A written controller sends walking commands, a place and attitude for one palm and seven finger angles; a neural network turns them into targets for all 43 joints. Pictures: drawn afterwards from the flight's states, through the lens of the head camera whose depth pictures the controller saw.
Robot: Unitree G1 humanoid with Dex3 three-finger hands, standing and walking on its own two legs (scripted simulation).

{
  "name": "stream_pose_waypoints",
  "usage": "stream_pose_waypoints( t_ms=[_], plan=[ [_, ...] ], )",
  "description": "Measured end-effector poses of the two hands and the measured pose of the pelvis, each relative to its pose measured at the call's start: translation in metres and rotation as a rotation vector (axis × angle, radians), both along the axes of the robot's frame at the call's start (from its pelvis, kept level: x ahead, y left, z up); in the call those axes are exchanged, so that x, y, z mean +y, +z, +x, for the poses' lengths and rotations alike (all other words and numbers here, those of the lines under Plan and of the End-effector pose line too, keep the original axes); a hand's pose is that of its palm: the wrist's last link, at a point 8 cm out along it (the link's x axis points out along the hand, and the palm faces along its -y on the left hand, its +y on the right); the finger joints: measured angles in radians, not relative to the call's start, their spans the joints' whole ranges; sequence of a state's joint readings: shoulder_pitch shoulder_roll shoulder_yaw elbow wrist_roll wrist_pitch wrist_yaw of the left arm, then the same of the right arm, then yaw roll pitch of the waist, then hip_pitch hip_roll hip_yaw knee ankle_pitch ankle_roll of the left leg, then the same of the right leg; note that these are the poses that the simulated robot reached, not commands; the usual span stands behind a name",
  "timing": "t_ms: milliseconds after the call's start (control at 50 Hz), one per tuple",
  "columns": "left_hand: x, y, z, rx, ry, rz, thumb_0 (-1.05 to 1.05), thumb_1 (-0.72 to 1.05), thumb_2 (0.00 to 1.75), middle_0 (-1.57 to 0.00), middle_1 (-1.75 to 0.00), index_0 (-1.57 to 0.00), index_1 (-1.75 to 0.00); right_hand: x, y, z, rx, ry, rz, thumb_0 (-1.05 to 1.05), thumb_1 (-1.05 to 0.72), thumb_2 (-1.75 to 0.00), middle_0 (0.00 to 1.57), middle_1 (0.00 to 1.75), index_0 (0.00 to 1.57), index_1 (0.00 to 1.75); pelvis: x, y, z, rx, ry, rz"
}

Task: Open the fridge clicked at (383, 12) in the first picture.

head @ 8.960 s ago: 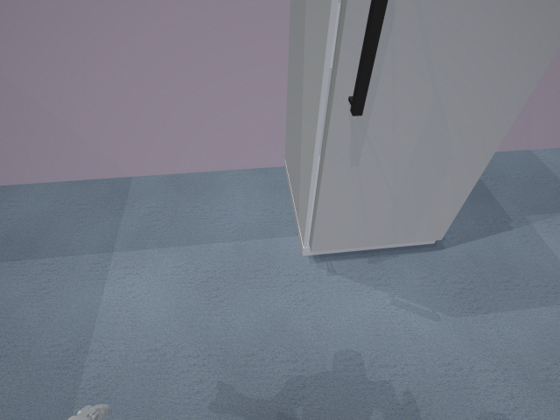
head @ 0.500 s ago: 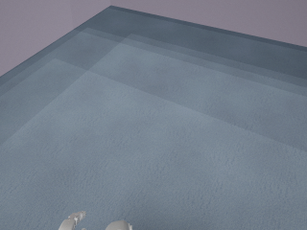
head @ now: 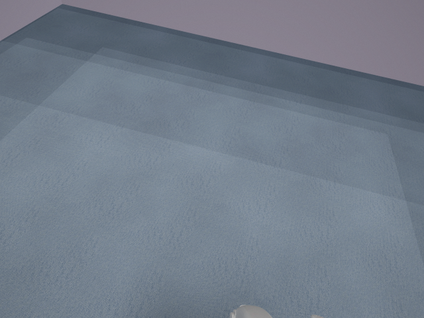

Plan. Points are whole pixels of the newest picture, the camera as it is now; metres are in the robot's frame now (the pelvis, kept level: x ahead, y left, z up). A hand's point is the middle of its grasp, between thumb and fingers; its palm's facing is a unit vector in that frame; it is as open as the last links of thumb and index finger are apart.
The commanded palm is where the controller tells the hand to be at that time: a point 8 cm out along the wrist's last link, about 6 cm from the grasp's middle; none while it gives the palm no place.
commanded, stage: turn to face it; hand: left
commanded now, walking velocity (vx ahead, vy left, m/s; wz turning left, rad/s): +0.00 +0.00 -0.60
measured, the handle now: out of the picture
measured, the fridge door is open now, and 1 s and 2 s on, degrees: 0 0 0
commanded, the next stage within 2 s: none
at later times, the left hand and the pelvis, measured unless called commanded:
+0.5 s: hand out of the picture +0.14 +0.09 -0.15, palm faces -0.29 -0.92 -0.27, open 7.4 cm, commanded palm none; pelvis -0.03 -0.07 +0.00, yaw -17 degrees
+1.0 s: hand (156, 305) +0.17 +0.12 -0.18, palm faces -0.50 -0.84 -0.20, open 7.4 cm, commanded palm none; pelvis -0.01 -0.03 +0.00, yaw -35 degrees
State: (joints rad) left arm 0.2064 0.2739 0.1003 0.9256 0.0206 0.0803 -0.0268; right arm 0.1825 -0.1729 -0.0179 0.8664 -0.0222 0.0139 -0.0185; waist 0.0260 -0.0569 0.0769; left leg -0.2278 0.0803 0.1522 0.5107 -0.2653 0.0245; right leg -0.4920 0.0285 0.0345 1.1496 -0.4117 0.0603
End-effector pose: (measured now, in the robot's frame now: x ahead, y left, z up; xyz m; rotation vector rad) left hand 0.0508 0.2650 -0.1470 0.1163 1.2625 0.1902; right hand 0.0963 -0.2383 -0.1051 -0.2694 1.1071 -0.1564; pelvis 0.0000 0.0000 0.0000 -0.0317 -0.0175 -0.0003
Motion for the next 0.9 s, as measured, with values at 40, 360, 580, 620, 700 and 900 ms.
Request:
stream_pose_waypoints(
  t_ms=[40, 360, 580, 620, 700, 900],
  plan=[
    [0.0, 0.003, 0.004, 0.004, -0.023, 0.002, 0.01, 0.91, 0.9, -0.2, -0.3, -0.2, -0.29, 0.0, -0.001, -0.014, 0.013, -0.035, 0.009, 0.01, -0.9, -0.9, 0.2, 0.3, 0.2, 0.3, 0.0, 0.002, -0.001, -0.001, -0.025, -0.005],
    [-0.099, 0.02, 0.094, -0.135, -0.338, 0.07, 0.01, 0.91, 0.9, -0.2, -0.3, -0.2, -0.29, -0.07, -0.054, -0.161, 0.217, -0.367, 0.098, 0.01, -0.9, -0.9, 0.2, 0.3, 0.2, 0.3, -0.054, -0.016, -0.021, 0.006, -0.223, 0.031],
    [-0.136, 0.027, 0.091, -0.089, -0.436, 0.05, 0.01, 0.91, 0.9, -0.2, -0.3, -0.2, -0.29, -0.101, -0.031, -0.157, 0.124, -0.445, 0.07, 0.01, -0.9, -0.9, 0.19, 0.3, 0.2, 0.3, -0.072, 0.0, -0.025, 0.012, -0.349, 0.055],
    [-0.136, 0.024, 0.089, -0.073, -0.447, 0.043, 0.01, 0.91, 0.9, -0.21, -0.3, -0.21, -0.29, -0.102, -0.028, -0.151, 0.102, -0.452, 0.061, 0.01, -0.9, -0.9, 0.19, 0.3, 0.2, 0.3, -0.071, 0.0, -0.024, 0.015, -0.372, 0.051],
    [-0.128, 0.015, 0.086, -0.034, -0.465, 0.035, 0.01, 0.9, 0.9, -0.21, -0.3, -0.21, -0.29, -0.1, -0.02, -0.136, 0.052, -0.466, 0.04, 0.01, -0.9, -0.9, 0.19, 0.3, 0.2, 0.3, -0.064, -0.001, -0.021, 0.02, -0.421, 0.043],
    [-0.096, -0.008, 0.113, 0.034, -0.547, 0.019, 0.01, 0.91, 0.9, -0.2, -0.3, -0.2, -0.29, -0.065, -0.001, -0.127, -0.031, -0.524, -0.022, 0.01, -0.9, -0.9, 0.2, 0.3, 0.2, 0.3, -0.033, -0.005, -0.009, 0.023, -0.552, 0.014]
  ],
)
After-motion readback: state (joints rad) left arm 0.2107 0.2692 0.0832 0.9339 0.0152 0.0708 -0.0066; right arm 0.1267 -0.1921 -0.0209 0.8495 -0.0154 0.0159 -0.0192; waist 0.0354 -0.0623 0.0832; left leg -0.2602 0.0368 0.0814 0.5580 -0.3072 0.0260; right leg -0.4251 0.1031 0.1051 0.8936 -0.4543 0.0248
